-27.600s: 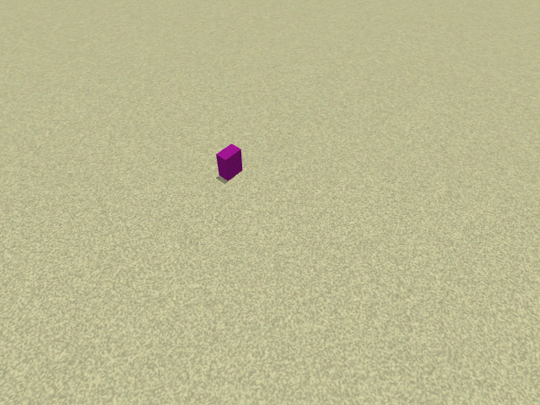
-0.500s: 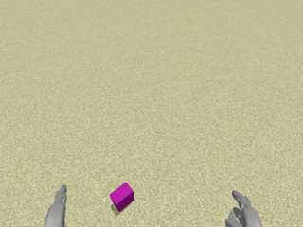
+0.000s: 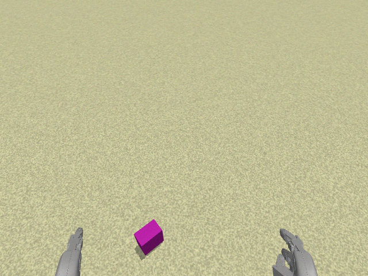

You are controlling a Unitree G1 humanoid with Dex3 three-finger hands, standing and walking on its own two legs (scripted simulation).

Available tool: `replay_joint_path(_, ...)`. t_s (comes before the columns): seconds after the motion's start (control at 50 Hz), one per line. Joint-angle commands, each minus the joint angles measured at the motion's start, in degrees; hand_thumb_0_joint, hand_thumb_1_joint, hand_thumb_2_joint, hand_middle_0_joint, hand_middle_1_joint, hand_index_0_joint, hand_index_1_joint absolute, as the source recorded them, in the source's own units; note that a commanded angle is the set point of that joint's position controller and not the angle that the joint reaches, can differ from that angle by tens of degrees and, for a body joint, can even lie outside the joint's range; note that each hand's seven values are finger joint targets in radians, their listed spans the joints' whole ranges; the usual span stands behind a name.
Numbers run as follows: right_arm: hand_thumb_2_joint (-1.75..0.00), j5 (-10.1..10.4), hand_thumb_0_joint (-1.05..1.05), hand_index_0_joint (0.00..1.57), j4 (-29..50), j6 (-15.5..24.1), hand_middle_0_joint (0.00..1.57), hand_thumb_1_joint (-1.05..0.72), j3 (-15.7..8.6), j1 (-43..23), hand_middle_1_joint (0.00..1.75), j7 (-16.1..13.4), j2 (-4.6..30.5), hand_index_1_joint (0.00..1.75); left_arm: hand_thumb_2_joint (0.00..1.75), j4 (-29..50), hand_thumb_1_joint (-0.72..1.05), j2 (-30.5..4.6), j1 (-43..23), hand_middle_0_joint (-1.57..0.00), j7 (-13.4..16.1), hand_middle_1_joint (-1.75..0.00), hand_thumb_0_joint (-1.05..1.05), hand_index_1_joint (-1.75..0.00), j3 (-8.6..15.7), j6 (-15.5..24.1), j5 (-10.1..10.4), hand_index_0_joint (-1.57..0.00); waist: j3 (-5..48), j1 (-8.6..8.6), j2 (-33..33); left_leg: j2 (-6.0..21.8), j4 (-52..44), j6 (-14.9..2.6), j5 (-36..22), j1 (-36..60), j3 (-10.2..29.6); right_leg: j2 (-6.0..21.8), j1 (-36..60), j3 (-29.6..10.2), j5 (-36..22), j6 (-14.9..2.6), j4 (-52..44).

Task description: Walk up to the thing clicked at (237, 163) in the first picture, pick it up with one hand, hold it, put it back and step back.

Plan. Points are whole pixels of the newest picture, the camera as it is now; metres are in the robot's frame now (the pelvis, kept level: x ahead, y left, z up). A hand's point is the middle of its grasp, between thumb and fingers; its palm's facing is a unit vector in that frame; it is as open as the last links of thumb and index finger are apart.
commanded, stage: home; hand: left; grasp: from the side
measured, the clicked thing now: (149, 237) +0.43 +0.16 -0.65
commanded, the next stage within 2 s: stand in 1.20 s
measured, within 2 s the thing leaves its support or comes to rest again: neither
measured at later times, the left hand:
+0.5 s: hand out of the picture +0.16 +0.18 -0.06, palm faces +0.11 -0.95 -0.28, open 17.6 cm
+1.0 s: hand (102, 273) +0.17 +0.18 -0.06, palm faces +0.11 -0.95 -0.28, open 17.6 cm
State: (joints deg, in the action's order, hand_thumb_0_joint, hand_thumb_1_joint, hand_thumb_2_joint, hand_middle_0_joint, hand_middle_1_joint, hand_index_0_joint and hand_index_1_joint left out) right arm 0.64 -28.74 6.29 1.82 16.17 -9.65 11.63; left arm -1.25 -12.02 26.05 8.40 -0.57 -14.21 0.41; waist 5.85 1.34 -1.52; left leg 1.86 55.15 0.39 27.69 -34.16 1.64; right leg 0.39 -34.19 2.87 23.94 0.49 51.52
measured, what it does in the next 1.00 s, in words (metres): stands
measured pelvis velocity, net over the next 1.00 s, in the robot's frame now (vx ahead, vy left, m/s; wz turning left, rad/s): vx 0.00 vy -0.01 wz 0.00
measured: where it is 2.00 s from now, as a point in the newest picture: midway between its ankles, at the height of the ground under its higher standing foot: outside the picture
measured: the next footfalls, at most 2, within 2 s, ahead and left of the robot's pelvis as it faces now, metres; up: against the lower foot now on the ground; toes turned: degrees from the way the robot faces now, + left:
none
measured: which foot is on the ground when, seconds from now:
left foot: down 0.00-1.00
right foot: down 0.00-1.00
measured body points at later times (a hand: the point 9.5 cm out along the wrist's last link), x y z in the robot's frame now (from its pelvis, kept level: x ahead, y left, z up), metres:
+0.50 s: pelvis -0.01 -0.01 +0.00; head +0.01 +0.00 +0.45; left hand +0.15 +0.23 -0.04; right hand +0.15 -0.25 -0.07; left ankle +0.00 +0.12 -0.69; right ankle +0.02 -0.13 -0.69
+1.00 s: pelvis +0.00 -0.01 +0.00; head +0.02 +0.00 +0.45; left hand +0.16 +0.23 -0.04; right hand +0.16 -0.25 -0.07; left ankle +0.00 +0.12 -0.69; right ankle +0.02 -0.13 -0.69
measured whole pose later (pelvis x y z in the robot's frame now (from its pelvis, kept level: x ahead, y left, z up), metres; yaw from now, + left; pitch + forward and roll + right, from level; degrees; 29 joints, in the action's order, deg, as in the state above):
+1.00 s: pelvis +0.00 -0.01 +0.00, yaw +0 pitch +6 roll -2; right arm 0.3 -30.3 8.5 1.4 15.7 -10.1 11.7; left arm -2.3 -11.6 25.8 7.5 -0.3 -13.2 0.3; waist 5.3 0.9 -1.2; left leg 2.0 54.2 0.8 27.1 -33.6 1.6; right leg 0.3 -34.0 2.8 23.7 0.1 51.2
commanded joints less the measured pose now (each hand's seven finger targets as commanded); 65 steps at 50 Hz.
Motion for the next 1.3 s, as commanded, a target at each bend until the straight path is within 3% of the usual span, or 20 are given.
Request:
replay_joint_path(0.0, -0.90, 0.07, 0.00, 0.20, 8.98, 3.64, 0.20, -0.90, -2.74, -4.44, 0.30, -0.71, 6.95, 0.30, 0.03, 10.67, -0.60, -5.50, -1.52, -0.04, 0.66, -0.05, 0.00, -0.05, 2.93, 2.99, -0.42, -0.04, 3.77, -0.31, -1.30, -1.47, -11.45, -0.55, -7.98, 0.93, -0.37, -1.41, 4.73, 1.04, -5.54, -0.96, -8.53)
replay_joint_path(0.04, -0.90, 0.12, 0.00, 0.20, 9.34, 3.97, 0.20, -0.90, -2.66, -4.79, 0.30, -0.57, 6.95, 0.30, 0.02, 10.63, -0.61, -5.63, -1.63, -0.04, 0.72, -0.04, 0.00, -0.04, 3.36, 3.22, -0.44, -0.04, 3.21, -0.41, -0.48, -1.35, -11.91, -0.63, -6.22, 0.44, -0.12, -1.54, 4.48, 1.20, -4.13, -0.88, -8.64)
replay_joint_path(0.14, -0.90, -0.05, 0.00, 0.20, 8.72, 4.21, 0.20, -0.90, -2.86, -4.02, 0.30, -0.69, 6.99, 0.30, 0.03, 10.29, -0.59, -5.31, -1.78, -0.05, 0.44, -0.05, 0.00, -0.05, 2.80, 3.30, -0.53, -0.04, 5.19, 0.06, -0.83, -1.61, -10.78, -0.65, -9.38, 1.62, -0.72, -1.30, 5.07, 0.74, -6.93, -0.97, -8.54)
replay_joint_path(0.34, -0.90, -0.07, 0.00, 0.20, 8.17, 4.92, 0.20, -0.90, -2.92, -3.90, 0.30, -1.17, 7.07, 0.30, 0.03, 9.86, -0.59, -5.65, -2.39, -0.04, 0.25, -0.05, 0.00, -0.05, 3.22, 3.38, -0.56, -0.04, 4.35, -0.11, -0.79, -1.61, -11.27, -0.81, -6.91, 1.02, -0.81, -1.26, 4.64, 0.64, -4.75, -0.90, -8.95)
replay_joint_path(0.4, -0.90, -0.04, 0.00, 0.20, 8.02, 5.12, 0.20, -0.90, -2.79, -4.07, 0.30, -1.20, 6.92, 0.30, 0.04, 8.83, -0.58, -4.65, -2.43, -0.05, 0.09, -0.05, 0.00, -0.05, 2.23, 3.35, -0.56, -0.05, 2.90, 0.37, 0.45, -1.57, -11.27, -0.90, -6.59, 1.07, -0.85, -1.20, 4.07, 0.71, -4.38, -0.79, -9.31)
replay_joint_path(0.44, -0.90, -0.05, 0.00, 0.20, 7.96, 5.26, 0.20, -0.90, -2.68, -4.11, 0.30, -1.11, 6.73, 0.30, 0.03, 10.26, -0.59, -5.81, -2.82, -0.05, 0.26, -0.05, 0.00, -0.05, 3.48, 3.57, -0.44, -0.04, 3.64, -0.56, -1.48, -1.75, -11.35, -0.76, -6.34, 0.83, -0.94, -1.09, 4.56, 0.58, -4.22, -0.88, -9.21)
replay_joint_path(0.48, -0.90, -0.03, 0.00, 0.20, 7.95, 5.46, 0.20, -0.90, -2.83, -4.27, 0.30, -1.16, 6.93, 0.30, 0.04, 9.04, -0.57, -5.29, -2.22, -0.05, 0.22, -0.05, 0.00, -0.05, 3.03, 3.38, -0.54, -0.05, 3.17, -0.30, -0.34, -1.64, -11.51, -0.82, -6.02, 0.93, -0.81, -1.20, 4.37, 0.71, -3.80, -0.80, -9.29)
replay_joint_path(0.64, -0.90, -0.33, 0.00, 0.20, 7.55, 5.51, 0.20, -0.90, -3.01, -3.92, 0.30, -1.39, 6.69, 0.30, 0.04, 9.32, -0.58, -5.45, -1.01, -0.05, -0.07, -0.05, 0.00, -0.05, 3.53, 3.60, -0.66, -0.05, 6.54, -0.23, 0.27, -1.88, -9.24, -0.90, -11.48, 2.70, -1.65, -0.84, 6.14, -0.10, -9.13, -0.65, -9.13)
replay_joint_path(0.68, -0.90, -0.30, 0.00, 0.20, 7.40, 5.41, 0.20, -0.90, -2.92, -4.38, 0.30, -1.26, 6.85, 0.30, 0.03, 9.34, -0.60, -5.09, -1.96, -0.04, -0.13, -0.05, 0.00, -0.05, 2.85, 3.62, -0.56, -0.04, 3.85, -0.12, 0.60, -1.91, -10.04, -0.97, -8.97, 1.59, -1.50, -0.82, 5.13, 0.14, -6.86, -0.69, -9.65)
replay_joint_path(0.74, -0.90, -0.24, 0.00, 0.20, 7.42, 5.72, 0.20, -0.90, -2.86, -4.59, 0.30, -1.32, 6.76, 0.30, 0.03, 9.70, -0.60, -5.37, -2.92, -0.04, -0.07, -0.05, 0.00, -0.05, 3.18, 3.73, -0.57, -0.04, 4.17, -0.10, 0.05, -1.87, -10.37, -0.95, -8.00, 1.80, -1.55, -0.80, 5.02, 0.06, -5.81, -0.71, -9.72)
replay_joint_path(0.84, -0.90, -0.34, 0.00, 0.20, 7.38, 5.75, 0.20, -0.90, -2.96, -4.04, 0.30, -1.45, 6.66, 0.30, 0.04, 10.13, -0.58, -5.10, -1.87, -0.05, -0.09, -0.05, 0.00, -0.05, 3.16, 3.74, -0.56, -0.05, 5.69, -0.06, 0.14, -1.88, -9.52, -0.94, -11.28, 2.94, -1.65, -0.77, 5.81, -0.04, -9.17, -0.64, -9.41)
replay_joint_path(0.9, -0.90, -0.33, 0.00, 0.20, 7.25, 5.74, 0.20, -0.90, -2.87, -4.51, 0.30, -1.27, 6.78, 0.30, 0.03, 9.88, -0.59, -4.88, -2.15, -0.05, -0.13, -0.05, 0.00, -0.05, 2.81, 3.74, -0.51, -0.05, 3.79, -0.32, -0.45, -1.74, -10.61, -0.86, -9.01, 1.88, -1.27, -0.90, 5.06, 0.27, -6.77, -0.85, -9.17)
replay_joint_path(0.92, -0.90, -0.38, 0.00, 0.20, 7.36, 5.64, 0.20, -0.90, -3.05, -4.21, 0.30, -1.32, 6.82, 0.30, 0.02, 10.00, -0.60, -5.59, -1.95, -0.04, -0.04, -0.05, 0.00, -0.05, 3.82, 3.79, -0.56, -0.04, 5.52, -0.54, -0.86, -1.82, -10.27, -0.80, -9.60, 2.17, -1.33, -0.95, 5.78, 0.18, -7.28, -0.86, -9.30)
replay_joint_path(1.06, -0.90, -0.20, 0.00, 0.20, 7.44, 5.85, 0.20, -0.90, -2.90, -4.36, 0.30, -1.21, 6.89, 0.30, 0.02, 10.29, -0.61, -4.91, -2.61, -0.04, -0.08, -0.05, 0.00, -0.05, 2.81, 3.92, -0.49, -0.04, 3.67, -0.24, -0.52, -1.59, -11.19, -0.79, -7.92, 2.04, -1.05, -1.14, 4.46, 0.56, -5.67, -0.87, -9.17)
replay_joint_path(1.28, -0.90, -0.22, 0.00, 0.20, 7.10, 5.85, 0.20, -0.90, -3.08, -3.83, 0.30, -1.28, 7.02, 0.30, 0.03, 10.63, -0.59, -5.00, -2.11, -0.04, -0.03, -0.05, 0.00, -0.05, 2.87, 3.58, -0.47, -0.05, 4.65, -0.36, -0.92, -1.35, -10.95, -0.54, -11.19, 2.82, -0.69, -1.31, 5.08, 0.90, -8.39, -0.97, -8.48)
